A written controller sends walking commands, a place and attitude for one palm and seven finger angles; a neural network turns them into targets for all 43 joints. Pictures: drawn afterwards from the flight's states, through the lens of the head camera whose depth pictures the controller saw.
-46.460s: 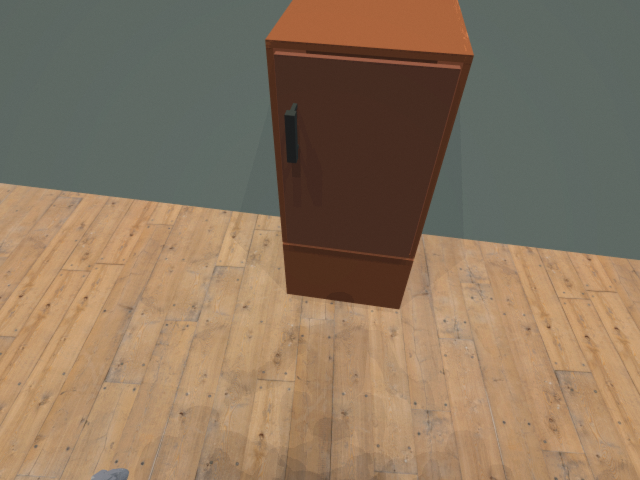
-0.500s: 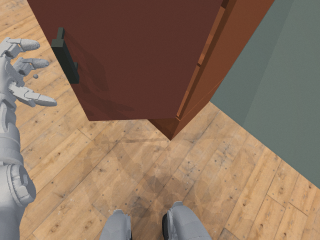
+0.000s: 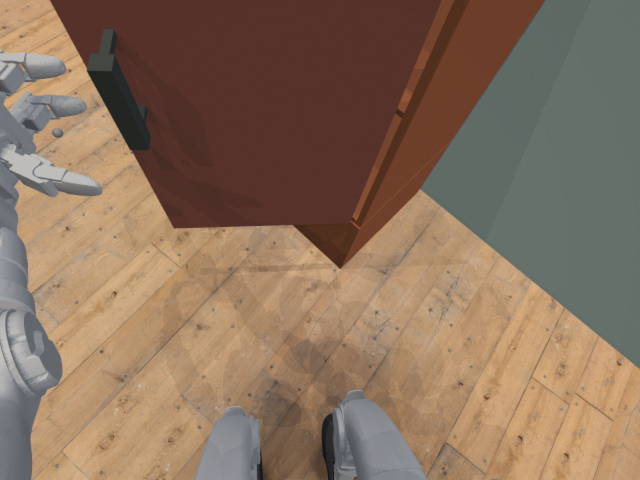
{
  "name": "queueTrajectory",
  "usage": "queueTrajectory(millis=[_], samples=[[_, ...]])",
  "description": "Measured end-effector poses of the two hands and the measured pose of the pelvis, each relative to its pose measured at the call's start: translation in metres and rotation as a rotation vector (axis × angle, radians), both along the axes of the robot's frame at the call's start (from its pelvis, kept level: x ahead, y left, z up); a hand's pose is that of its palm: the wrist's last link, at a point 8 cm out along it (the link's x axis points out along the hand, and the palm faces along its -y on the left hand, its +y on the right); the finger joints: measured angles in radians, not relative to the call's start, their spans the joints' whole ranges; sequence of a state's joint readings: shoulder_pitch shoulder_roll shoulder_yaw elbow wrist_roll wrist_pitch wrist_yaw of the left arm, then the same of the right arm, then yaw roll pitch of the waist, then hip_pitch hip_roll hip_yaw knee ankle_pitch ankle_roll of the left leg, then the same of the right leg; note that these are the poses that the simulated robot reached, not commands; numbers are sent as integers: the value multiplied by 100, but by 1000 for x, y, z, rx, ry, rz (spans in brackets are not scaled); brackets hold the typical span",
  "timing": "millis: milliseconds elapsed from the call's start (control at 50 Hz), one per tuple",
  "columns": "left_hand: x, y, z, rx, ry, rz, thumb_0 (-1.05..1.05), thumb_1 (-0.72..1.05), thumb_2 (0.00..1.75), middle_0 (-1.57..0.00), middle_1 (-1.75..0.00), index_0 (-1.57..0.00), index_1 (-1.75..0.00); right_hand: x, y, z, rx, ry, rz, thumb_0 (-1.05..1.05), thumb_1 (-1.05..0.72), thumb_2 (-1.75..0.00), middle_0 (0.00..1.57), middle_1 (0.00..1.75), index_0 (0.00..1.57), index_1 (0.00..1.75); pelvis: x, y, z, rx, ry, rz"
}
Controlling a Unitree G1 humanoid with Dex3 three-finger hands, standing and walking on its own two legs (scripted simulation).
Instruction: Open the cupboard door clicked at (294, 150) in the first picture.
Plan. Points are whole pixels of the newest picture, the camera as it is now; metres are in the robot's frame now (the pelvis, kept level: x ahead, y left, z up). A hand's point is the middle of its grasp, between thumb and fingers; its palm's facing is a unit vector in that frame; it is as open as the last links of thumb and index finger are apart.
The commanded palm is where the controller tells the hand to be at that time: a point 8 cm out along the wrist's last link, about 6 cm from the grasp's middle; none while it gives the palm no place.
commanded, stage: slide the fingers in behind the handle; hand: left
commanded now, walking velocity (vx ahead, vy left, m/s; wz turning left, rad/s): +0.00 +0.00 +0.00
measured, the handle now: (125, 93) +0.56 +0.20 +0.07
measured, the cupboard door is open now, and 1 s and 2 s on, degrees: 48 48 49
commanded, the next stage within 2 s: close the thumb around the handle in 1.58 s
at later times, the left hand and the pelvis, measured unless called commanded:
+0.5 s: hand (92, 133) +0.50 +0.23 +0.07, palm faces +0.00 -1.00 -0.01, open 14.0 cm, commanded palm +0.48 +0.27 +0.07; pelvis +0.01 +0.01 +0.01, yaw +0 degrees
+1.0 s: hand (127, 135) +0.49 +0.19 +0.07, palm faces +0.00 -1.00 -0.01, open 14.0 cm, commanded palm +0.47 +0.24 +0.07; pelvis +0.00 +0.00 +0.01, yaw +1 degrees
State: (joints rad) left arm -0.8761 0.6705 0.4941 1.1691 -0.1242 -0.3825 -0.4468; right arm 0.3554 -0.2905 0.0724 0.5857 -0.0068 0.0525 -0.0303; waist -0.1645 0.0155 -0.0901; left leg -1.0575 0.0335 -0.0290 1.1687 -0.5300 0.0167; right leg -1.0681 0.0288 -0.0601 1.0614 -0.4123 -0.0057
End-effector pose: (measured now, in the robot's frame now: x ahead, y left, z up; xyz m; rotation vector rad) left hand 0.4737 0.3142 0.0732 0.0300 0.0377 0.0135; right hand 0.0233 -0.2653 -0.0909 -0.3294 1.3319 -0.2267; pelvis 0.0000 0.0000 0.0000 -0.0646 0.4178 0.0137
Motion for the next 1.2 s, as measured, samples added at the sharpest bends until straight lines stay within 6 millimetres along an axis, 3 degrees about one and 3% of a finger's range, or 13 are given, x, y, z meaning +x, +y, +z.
queueTrajectory(millis=[220, 540, 780, 1200], samples=[[9, -21, -8, -29, 15, -35, -1, -50, 30, -30, -120, -30, -120, -12, 5, 4, 1, 31, -24, 0, -90, -89, 20, 30, 20, 30, 3, 4, 2, -3, 8, 1], [2, -35, -4, -17, 8, -11, -1, -50, 30, -30, -120, -30, -120, 4, 15, 5, 39, -14, -20, 0, -90, -89, 20, 30, 20, 30, 9, 7, 8, 2, -20, -1], [1, -57, -6, -23, -6, -17, -1, -50, 30, -30, -120, -30, -120, 13, 9, 2, 40, -44, -6, 0, -91, -89, 20, 30, 20, 30, 8, 3, 7, 9, -23, 2], [-1, -73, -5, -18, -15, -1, -1, -50, 30, -29, -119, -30, -120, 1, 1, -1, 47, -42, -15, 0, -91, -89, 20, 30, 20, 30, 2, -5, 5, 20, -28, 0]])
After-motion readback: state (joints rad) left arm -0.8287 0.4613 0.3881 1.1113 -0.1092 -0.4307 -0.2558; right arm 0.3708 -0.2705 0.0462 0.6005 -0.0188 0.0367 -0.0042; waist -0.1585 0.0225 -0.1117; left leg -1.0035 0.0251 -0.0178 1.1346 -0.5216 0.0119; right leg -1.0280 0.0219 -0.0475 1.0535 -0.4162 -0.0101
